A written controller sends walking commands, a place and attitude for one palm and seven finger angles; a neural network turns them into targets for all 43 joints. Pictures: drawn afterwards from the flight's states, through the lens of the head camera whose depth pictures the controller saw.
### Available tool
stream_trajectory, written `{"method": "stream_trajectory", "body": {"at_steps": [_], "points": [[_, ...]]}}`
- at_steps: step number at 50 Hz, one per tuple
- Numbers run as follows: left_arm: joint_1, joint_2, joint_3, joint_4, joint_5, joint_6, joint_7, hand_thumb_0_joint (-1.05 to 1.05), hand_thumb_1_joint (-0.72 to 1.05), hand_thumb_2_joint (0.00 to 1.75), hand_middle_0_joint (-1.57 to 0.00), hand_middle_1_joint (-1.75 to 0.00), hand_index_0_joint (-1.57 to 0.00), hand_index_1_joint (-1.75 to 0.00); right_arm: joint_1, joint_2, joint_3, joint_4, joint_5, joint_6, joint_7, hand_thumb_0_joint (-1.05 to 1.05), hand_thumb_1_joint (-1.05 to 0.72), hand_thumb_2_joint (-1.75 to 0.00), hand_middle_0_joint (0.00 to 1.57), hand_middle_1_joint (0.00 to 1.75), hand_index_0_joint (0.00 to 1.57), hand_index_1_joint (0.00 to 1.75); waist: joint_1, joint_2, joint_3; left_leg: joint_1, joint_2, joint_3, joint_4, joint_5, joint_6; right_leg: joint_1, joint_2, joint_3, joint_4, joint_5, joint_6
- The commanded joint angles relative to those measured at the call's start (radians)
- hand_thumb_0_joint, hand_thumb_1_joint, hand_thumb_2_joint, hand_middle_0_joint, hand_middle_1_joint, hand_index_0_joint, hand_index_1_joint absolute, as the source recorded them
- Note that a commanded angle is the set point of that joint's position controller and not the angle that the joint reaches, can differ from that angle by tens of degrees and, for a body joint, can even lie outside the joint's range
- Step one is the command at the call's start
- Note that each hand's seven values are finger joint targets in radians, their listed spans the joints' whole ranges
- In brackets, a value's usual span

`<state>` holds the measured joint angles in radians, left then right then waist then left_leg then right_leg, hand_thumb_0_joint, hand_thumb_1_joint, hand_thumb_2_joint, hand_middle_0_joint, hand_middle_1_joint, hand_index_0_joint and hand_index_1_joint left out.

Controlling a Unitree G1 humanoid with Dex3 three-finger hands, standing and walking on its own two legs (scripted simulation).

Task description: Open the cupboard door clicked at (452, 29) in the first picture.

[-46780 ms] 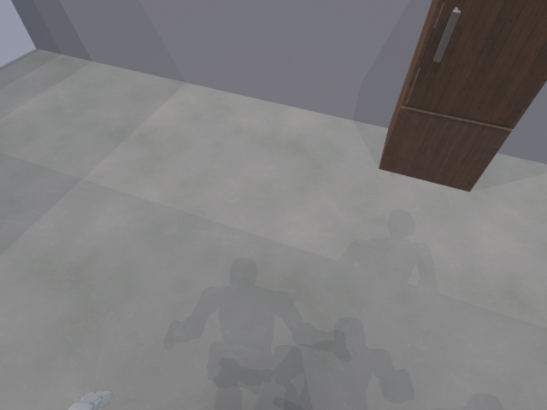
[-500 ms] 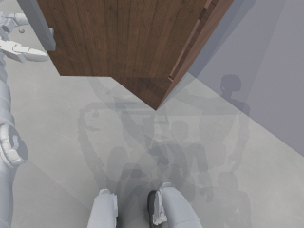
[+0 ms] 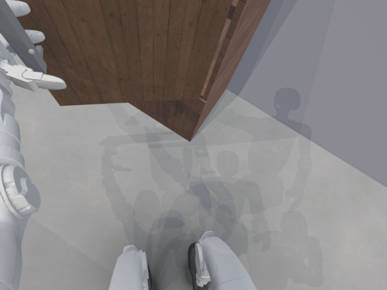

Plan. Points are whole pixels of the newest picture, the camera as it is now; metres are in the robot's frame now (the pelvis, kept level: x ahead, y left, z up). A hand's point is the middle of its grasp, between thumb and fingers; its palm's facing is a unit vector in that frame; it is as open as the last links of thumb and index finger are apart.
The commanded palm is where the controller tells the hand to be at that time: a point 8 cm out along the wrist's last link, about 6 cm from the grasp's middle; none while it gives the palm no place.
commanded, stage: close the thumb around the handle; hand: left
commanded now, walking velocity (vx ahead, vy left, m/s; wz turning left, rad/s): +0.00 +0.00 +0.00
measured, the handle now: (18, 27) +0.60 +0.25 +0.06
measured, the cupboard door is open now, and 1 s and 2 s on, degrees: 40 40 69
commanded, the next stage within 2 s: pull the door open along its arc in 0.76 s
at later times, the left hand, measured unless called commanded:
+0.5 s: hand (23, 54) +0.54 +0.24 +0.07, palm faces +0.06 -1.00 -0.01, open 8.7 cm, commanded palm +0.53 +0.27 +0.06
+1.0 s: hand (28, 50) +0.55 +0.23 +0.06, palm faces +0.05 -1.00 +0.00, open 6.0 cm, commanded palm +0.52 +0.26 +0.06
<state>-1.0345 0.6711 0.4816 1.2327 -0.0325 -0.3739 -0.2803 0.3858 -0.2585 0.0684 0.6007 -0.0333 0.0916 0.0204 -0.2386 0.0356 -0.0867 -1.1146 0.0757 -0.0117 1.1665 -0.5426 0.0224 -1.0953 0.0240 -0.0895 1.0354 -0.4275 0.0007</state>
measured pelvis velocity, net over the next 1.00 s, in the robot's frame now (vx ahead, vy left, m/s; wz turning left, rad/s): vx -0.01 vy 0.00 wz -0.01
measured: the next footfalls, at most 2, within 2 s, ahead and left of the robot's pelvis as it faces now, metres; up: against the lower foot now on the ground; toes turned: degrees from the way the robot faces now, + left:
none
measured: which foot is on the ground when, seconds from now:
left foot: down 0.00-1.00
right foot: down 0.00-1.00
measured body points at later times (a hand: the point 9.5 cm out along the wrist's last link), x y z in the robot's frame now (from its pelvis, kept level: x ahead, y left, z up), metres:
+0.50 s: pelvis -0.01 +0.00 +0.00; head +0.17 +0.04 +0.41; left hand +0.53 +0.29 +0.07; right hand -0.03 -0.27 -0.10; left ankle -0.01 +0.10 -0.65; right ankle +0.02 -0.13 -0.65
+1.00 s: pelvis -0.01 +0.00 +0.00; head +0.17 +0.04 +0.40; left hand +0.54 +0.28 +0.07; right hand -0.04 -0.25 -0.10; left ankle -0.01 +0.10 -0.65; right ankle +0.02 -0.13 -0.65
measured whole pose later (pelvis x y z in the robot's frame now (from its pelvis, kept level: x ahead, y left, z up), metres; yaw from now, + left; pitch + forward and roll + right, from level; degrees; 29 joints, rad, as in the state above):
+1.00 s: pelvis -0.01 +0.00 +0.00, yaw -1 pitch +29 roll -5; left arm -1.07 0.70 0.49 1.24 -0.04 -0.34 -0.30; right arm 0.41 -0.26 0.08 0.60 -0.03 0.08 0.01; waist -0.25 0.04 -0.09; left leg -1.16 0.07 0.00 1.18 -0.53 0.03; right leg -1.14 0.02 -0.08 1.05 -0.41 0.01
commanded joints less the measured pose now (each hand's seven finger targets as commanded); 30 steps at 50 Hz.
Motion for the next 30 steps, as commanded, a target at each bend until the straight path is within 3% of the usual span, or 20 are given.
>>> {"method": "stream_trajectory", "body": {"at_steps": [1, 3, 5, 6, 7, 9, 11, 14, 16, 19, 21, 22, 23, 27, 30], "points": [[-0.39, 0.332, 0.071, -0.25, -0.027, -0.073, -0.007, 0.0, -0.5, 0.3, -0.3, -1.2, -0.3, -1.2, 0.241, -0.206, -0.069, -0.033, -0.001, -0.004, -0.018, 0.0, -0.9, -0.9, 0.2, 0.3, 0.2, 0.3, 0.028, 0.204, -0.629, 0.412, -0.034, -0.051, -0.107, 0.589, 0.003, 0.351, 0.037, 0.047, -0.059, 0.439, -0.023], [-0.367, 0.342, 0.081, -0.247, -0.031, -0.069, -0.014, 0.0, -0.5, 0.3, -0.3, -1.2, -0.3, -1.2, 0.243, -0.208, -0.072, -0.029, 0.003, -0.003, -0.02, 0.0, -0.9, -0.9, 0.2, 0.3, 0.2, 0.3, 0.031, 0.186, -0.623, 0.417, -0.031, -0.049, -0.113, 0.592, 0.002, 0.355, 0.037, 0.046, -0.065, 0.444, -0.018], [-0.364, 0.284, 0.037, -0.239, -0.036, -0.059, -0.024, 0.0, -0.39, 0.35, -0.31, -1.21, -0.31, -1.21, 0.239, -0.203, -0.072, -0.025, 0.006, -0.003, -0.02, 0.0, -0.9, -0.9, 0.2, 0.3, 0.2, 0.3, 0.018, 0.194, -0.586, 0.409, -0.032, -0.042, -0.115, 0.572, 0.004, 0.333, 0.037, 0.047, -0.075, 0.432, -0.015], [-0.374, 0.282, 0.041, -0.246, -0.043, -0.063, -0.026, 0.0, -0.33, 0.37, -0.31, -1.22, -0.31, -1.22, 0.244, -0.204, -0.073, -0.021, 0.005, -0.003, -0.021, 0.0, -0.9, -0.9, 0.2, 0.3, 0.2, 0.3, 0.014, 0.202, -0.581, 0.431, -0.029, -0.049, -0.116, 0.583, 0.003, 0.312, 0.037, 0.041, -0.075, 0.422, -0.018], [-0.363, 0.295, 0.05, -0.223, -0.045, -0.059, -0.028, 0.0, -0.28, 0.4, -0.32, -1.22, -0.32, -1.22, 0.244, -0.208, -0.074, -0.018, 0.007, -0.002, -0.023, 0.0, -0.9, -0.9, 0.2, 0.3, 0.2, 0.3, 0.018, 0.178, -0.573, 0.417, -0.03, -0.047, -0.117, 0.561, 0.003, 0.316, 0.038, 0.044, -0.081, 0.407, -0.015], [-0.376, 0.277, 0.029, -0.196, -0.047, -0.049, -0.034, 0.0, -0.16, 0.44, -0.32, -1.24, -0.32, -1.24, 0.24, -0.208, -0.071, -0.013, 0.009, -0.004, -0.027, 0.0, -0.9, -0.9, 0.2, 0.3, 0.2, 0.3, 0.001, 0.145, -0.532, 0.376, -0.031, -0.043, -0.123, 0.509, 0.009, 0.311, 0.037, 0.046, -0.09, 0.378, -0.01], [-0.412, 0.271, 0.021, -0.216, -0.047, -0.06, -0.034, 0.0, -0.05, 0.49, -0.33, -1.25, -0.33, -1.25, 0.243, -0.209, -0.071, -0.009, 0.006, -0.008, -0.031, 0.0, -0.9, -0.9, 0.2, 0.3, 0.2, 0.3, 0.002, 0.187, -0.54, 0.407, -0.032, -0.051, -0.123, 0.507, 0.006, 0.275, 0.035, 0.042, -0.084, 0.349, -0.017], [-0.432, 0.293, 0.021, -0.173, -0.038, -0.057, -0.029, 0.0, 0.12, 0.56, -0.34, -1.27, -0.34, -1.27, 0.239, -0.212, -0.067, 0.0, 0.004, -0.013, -0.035, 0.0, -0.9, -0.9, 0.2, 0.3, 0.2, 0.3, -0.009, 0.176, -0.509, 0.378, -0.031, -0.051, -0.117, 0.467, 0.007, 0.252, 0.033, 0.046, -0.088, 0.311, -0.012], [-0.43, 0.318, 0.038, -0.18, -0.033, -0.065, -0.026, 0.0, 0.23, 0.61, -0.35, -1.28, -0.35, -1.28, 0.239, -0.215, -0.066, -0.006, 0.004, -0.017, -0.036, 0.0, -0.9, -0.9, 0.2, 0.3, 0.2, 0.3, 0.0, 0.201, -0.533, 0.382, -0.034, -0.051, -0.112, 0.471, 0.008, 0.25, 0.032, 0.047, -0.079, 0.31, -0.017], [-0.456, 0.292, 0.007, -0.19, -0.025, -0.065, -0.025, 0.0, 0.4, 0.68, -0.36, -1.3, -0.36, -1.3, 0.238, -0.216, -0.066, -0.004, 0.001, -0.017, -0.034, 0.0, -0.9, -0.9, 0.2, 0.3, 0.2, 0.3, -0.011, 0.219, -0.545, 0.418, -0.029, -0.062, -0.111, 0.496, 0.002, 0.22, 0.03, 0.039, -0.073, 0.307, -0.016], [-0.442, 0.298, 0.022, -0.202, -0.034, -0.068, -0.028, 0.0, 0.51, 0.73, -0.37, -1.31, -0.37, -1.31, 0.239, -0.22, -0.068, -0.01, 0.001, -0.019, -0.032, 0.0, -0.9, -0.9, 0.2, 0.3, 0.2, 0.3, 0.001, 0.236, -0.578, 0.444, -0.029, -0.067, -0.106, 0.517, 0.0, 0.215, 0.033, 0.038, -0.068, 0.309, -0.021], [-0.434, 0.311, 0.03, -0.174, -0.03, -0.062, -0.028, 0.0, 0.56, 0.76, -0.38, -1.31, -0.38, -1.31, 0.236, -0.221, -0.067, -0.006, 0.002, -0.016, -0.033, 0.0, -0.9, -0.9, 0.2, 0.3, 0.2, 0.3, 0.002, 0.212, -0.561, 0.429, -0.027, -0.069, -0.108, 0.506, -0.002, 0.214, 0.031, 0.034, -0.068, 0.299, -0.018], [-0.465, 0.284, 0.001, -0.178, -0.034, -0.056, -0.029, 0.0, 0.62, 0.78, -0.38, -1.32, -0.38, -1.32, 0.234, -0.22, -0.064, -0.005, 0.003, -0.017, -0.034, 0.0, -0.9, -0.9, 0.2, 0.3, 0.2, 0.3, -0.017, 0.206, -0.543, 0.417, -0.028, -0.066, -0.107, 0.487, 0.003, 0.207, 0.032, 0.038, -0.074, 0.294, -0.014], [-0.487, 0.307, 0.015, -0.206, -0.023, -0.054, -0.023, 0.0, 0.84, 0.88, -0.4, -1.34, -0.4, -1.34, 0.241, -0.223, -0.067, 0.0, -0.001, -0.017, -0.036, 0.0, -0.9, -0.9, 0.2, 0.3, 0.2, 0.3, -0.009, 0.246, -0.591, 0.464, -0.025, -0.08, -0.102, 0.532, -0.004, 0.189, 0.03, 0.032, -0.063, 0.305, -0.017], [-0.457, 0.296, 0.011, -0.189, -0.024, -0.044, -0.019, 0.0, 0.9, 0.9, -0.4, -1.35, -0.4, -1.35, 0.241, -0.222, -0.064, -0.002, -0.001, -0.017, -0.033, 0.0, -0.9, -0.9, 0.2, 0.3, 0.2, 0.3, -0.004, 0.232, -0.567, 0.448, -0.024, -0.076, -0.107, 0.517, -0.004, 0.194, 0.032, 0.03, -0.07, 0.294, -0.018]]}}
